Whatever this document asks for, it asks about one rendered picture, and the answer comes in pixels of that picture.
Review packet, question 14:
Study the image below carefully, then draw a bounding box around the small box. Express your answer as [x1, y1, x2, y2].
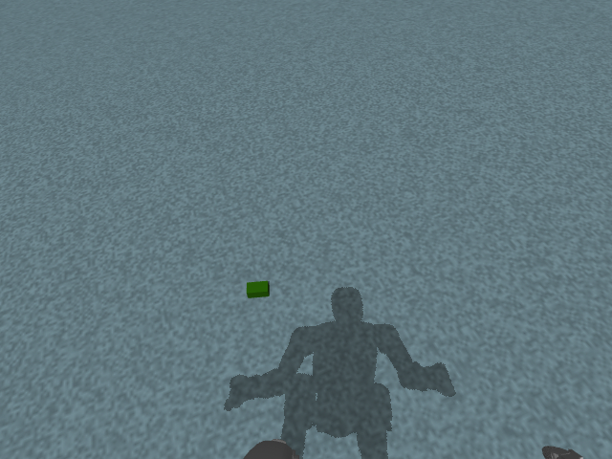
[247, 281, 270, 298]

